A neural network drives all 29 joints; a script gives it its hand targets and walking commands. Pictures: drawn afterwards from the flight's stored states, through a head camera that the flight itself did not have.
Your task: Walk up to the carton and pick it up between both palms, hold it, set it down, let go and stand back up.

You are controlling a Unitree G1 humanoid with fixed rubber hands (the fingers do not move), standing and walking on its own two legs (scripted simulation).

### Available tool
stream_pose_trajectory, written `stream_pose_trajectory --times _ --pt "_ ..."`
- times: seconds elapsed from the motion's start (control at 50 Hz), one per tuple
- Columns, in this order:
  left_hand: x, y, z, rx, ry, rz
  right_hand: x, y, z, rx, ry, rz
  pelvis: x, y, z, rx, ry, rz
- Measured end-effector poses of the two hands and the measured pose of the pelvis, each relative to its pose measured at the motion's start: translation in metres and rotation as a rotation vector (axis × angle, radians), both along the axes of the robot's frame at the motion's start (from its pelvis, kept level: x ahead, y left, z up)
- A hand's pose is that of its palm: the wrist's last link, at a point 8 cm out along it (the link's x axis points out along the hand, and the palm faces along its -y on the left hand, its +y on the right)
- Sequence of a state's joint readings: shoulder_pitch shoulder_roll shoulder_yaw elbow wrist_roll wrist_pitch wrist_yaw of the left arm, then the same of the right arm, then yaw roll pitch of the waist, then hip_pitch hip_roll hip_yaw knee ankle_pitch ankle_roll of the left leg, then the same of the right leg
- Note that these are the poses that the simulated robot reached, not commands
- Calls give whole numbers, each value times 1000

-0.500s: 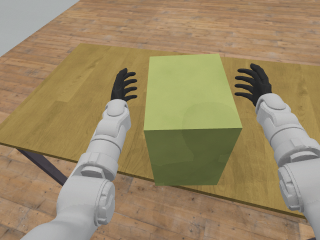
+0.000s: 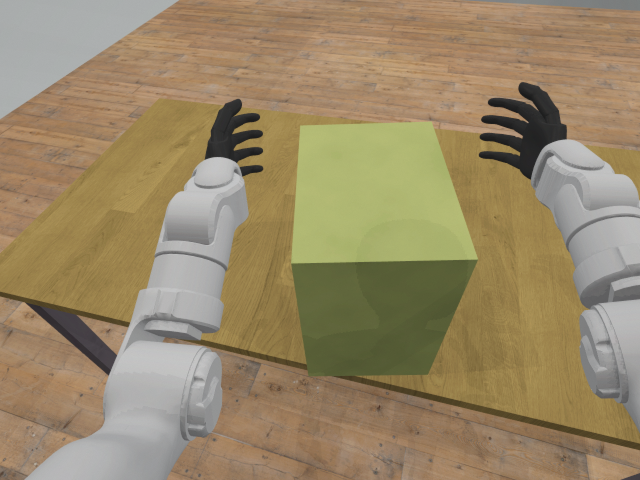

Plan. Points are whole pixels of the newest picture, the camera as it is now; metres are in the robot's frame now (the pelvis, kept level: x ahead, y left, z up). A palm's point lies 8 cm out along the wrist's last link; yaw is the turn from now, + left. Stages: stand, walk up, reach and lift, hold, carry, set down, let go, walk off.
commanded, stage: set down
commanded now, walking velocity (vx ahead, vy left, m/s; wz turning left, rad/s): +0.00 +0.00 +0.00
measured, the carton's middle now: (366, 255) +0.44 +0.01 +0.02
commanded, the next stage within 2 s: none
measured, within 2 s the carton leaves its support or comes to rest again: neither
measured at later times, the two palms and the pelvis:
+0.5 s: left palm (225, 217) +0.38 +0.18 +0.16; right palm (556, 211) +0.42 -0.20 +0.15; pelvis +0.00 +0.01 +0.00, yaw +0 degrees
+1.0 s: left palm (231, 267) +0.34 +0.17 +0.12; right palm (569, 274) +0.36 -0.22 +0.11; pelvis +0.00 +0.01 +0.00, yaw +0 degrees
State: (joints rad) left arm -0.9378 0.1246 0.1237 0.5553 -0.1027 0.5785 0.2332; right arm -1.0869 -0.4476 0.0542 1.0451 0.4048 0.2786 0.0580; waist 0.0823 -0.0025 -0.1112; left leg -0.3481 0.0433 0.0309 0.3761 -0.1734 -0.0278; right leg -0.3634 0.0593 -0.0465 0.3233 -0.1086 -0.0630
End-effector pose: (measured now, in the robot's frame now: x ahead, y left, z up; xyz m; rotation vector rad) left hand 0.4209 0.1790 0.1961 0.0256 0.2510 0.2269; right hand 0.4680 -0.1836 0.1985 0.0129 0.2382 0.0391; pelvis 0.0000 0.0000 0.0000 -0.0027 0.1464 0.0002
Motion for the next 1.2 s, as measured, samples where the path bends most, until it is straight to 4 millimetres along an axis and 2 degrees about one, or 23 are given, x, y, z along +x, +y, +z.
stream_pose_trajectory --times 0.08,0.16,0.3,0.42,0.56,0.7,0.88,1.08,1.2 --pt "1 -1 15 3 -8 -6 0 -3 13 -3 -10 -2 2 1 1 0 -14 -5" --pt "-3 4 16 5 -9 -5 -4 -7 16 -26 -14 -5 3 1 3 -1 -43 -6" --pt "-23 13 -14 -10 20 10 -23 -15 -13 -39 15 -1 0 2 4 -2 -81 2" --pt "-38 6 -39 -30 48 -5 -43 -18 -41 -39 33 -2 -3 4 3 -2 -89 8" --pt "-44 -8 -40 -34 34 -35 -58 -24 -44 -54 4 -14 -4 7 3 0 -101 -8" --pt "-54 -7 -43 -36 22 -25 -71 -34 -50 -68 9 -21 -3 8 3 3 -130 -17" --pt "-75 -7 -72 -46 42 -15 -94 -37 -78 -57 18 -23 -1 7 3 5 -150 -9" --pt "-90 -16 -85 -39 26 -34 -115 -40 -100 -60 10 -23 0 7 3 7 -162 -8" --pt "-106 -15 -102 -42 30 -25 -134 -44 -115 -66 8 -26 2 7 4 8 -169 -8"
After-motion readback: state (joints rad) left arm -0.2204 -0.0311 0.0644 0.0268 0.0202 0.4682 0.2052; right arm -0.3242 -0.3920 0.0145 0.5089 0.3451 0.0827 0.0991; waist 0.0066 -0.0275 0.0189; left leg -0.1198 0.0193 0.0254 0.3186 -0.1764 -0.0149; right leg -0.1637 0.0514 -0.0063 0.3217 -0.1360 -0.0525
